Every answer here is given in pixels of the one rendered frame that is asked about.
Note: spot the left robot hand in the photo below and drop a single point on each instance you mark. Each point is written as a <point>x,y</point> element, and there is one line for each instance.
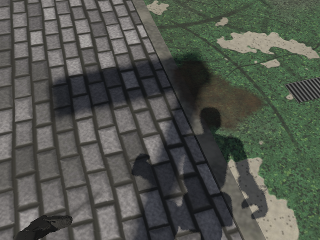
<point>42,226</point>

